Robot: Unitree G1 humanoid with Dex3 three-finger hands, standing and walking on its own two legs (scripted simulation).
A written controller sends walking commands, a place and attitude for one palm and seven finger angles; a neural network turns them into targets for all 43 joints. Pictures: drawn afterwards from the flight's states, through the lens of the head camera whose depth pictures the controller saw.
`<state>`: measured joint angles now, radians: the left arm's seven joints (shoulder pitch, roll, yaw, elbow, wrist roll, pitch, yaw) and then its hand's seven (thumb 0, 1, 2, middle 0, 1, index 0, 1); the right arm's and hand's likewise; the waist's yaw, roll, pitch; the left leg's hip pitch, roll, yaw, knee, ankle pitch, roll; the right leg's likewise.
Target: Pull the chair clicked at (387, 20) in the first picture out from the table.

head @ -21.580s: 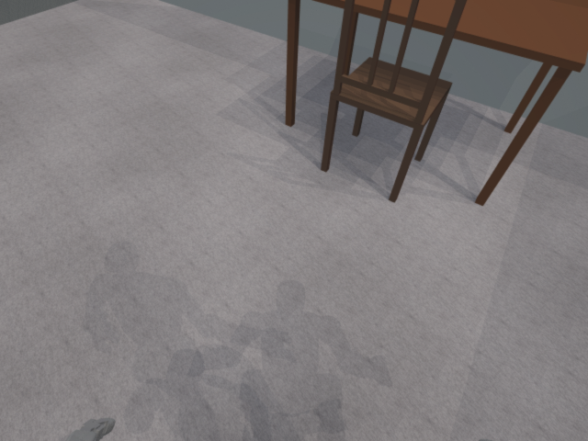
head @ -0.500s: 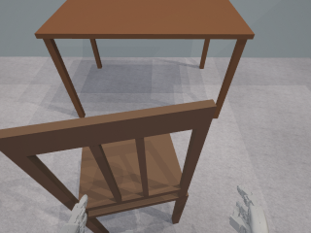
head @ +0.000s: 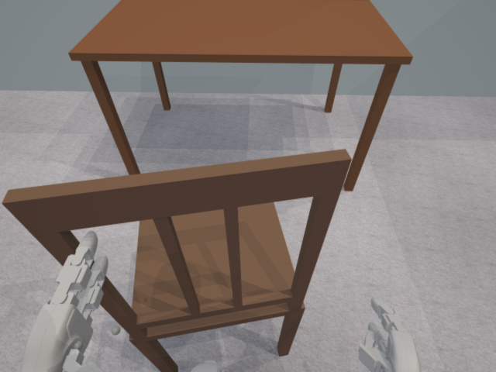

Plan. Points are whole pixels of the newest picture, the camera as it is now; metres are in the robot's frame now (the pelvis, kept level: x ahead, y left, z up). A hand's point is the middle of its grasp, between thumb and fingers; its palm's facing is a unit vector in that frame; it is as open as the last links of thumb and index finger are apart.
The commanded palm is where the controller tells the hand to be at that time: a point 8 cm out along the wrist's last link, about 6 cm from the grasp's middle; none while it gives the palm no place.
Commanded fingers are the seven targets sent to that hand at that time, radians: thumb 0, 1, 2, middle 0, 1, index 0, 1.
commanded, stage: draw the hand back to the body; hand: left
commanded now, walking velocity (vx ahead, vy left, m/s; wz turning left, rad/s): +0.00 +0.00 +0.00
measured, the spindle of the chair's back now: (182, 273) +0.28 +0.14 +0.00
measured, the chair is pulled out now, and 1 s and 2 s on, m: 0.60 0.58 0.59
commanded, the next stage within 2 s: step back with the hand held close in 1.08 s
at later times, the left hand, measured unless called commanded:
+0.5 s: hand (86, 288) +0.20 +0.21 +0.13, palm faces +0.20 -0.89 -0.41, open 12.1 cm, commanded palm +0.17 +0.28 +0.21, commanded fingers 0.00 0.57 0.74 -0.16 -0.23 -0.16 -0.23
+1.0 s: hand (75, 274) +0.21 +0.23 +0.13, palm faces +0.30 -0.84 -0.46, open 7.3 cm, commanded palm +0.19 +0.28 +0.24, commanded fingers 0.00 0.90 0.90 -0.20 -0.30 -0.20 -0.30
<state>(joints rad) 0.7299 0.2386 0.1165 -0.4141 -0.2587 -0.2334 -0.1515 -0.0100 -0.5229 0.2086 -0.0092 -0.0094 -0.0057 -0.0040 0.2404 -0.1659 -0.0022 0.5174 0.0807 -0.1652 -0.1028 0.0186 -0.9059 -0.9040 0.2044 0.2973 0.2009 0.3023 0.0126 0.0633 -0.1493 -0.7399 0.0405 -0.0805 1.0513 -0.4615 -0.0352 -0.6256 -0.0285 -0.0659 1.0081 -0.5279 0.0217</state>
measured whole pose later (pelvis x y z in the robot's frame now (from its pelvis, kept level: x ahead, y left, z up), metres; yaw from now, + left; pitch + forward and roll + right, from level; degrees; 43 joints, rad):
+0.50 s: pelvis +0.04 -0.01 +0.06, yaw -1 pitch -2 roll +0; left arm 0.68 0.38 0.12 -0.43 -0.08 0.08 0.11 0.00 0.24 0.57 -0.38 -0.26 -0.14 -0.16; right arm 0.18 -0.20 0.05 0.61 0.03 -0.16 -0.15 0.02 -0.91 -0.90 0.20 0.30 0.20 0.30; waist 0.06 0.05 0.02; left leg -0.23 0.04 -0.03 0.57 -0.32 -0.04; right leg -0.13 -0.03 -0.04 0.53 -0.37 0.02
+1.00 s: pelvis +0.05 -0.02 +0.06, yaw +0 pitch -3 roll +0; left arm 0.60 0.40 0.18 -0.41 -0.10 0.21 0.14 0.02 0.88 0.89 -0.42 -0.39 -0.25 -0.30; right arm 0.17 -0.23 0.05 0.66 0.03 -0.24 -0.11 0.02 -0.91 -0.90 0.20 0.30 0.20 0.30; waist 0.08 0.05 0.05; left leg -0.17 0.04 -0.04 0.53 -0.31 -0.06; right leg -0.08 -0.03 -0.06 0.51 -0.38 0.00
